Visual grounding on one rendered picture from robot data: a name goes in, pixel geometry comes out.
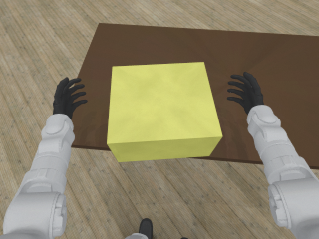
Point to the right robot hand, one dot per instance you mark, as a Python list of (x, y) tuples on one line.
[(251, 95)]

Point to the carton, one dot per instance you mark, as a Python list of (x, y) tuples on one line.
[(162, 111)]

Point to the robot left foot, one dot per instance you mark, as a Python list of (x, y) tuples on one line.
[(146, 228)]

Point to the table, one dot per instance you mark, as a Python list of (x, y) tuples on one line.
[(286, 68)]

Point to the left robot upper arm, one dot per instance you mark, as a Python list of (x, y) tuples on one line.
[(37, 215)]

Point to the robot right forearm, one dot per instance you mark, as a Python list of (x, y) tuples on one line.
[(280, 159)]

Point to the robot left forearm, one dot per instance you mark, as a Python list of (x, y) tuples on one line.
[(51, 161)]

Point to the left robot hand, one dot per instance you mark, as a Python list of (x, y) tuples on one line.
[(63, 98)]

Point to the right robot upper arm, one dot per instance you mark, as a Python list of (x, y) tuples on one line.
[(294, 204)]

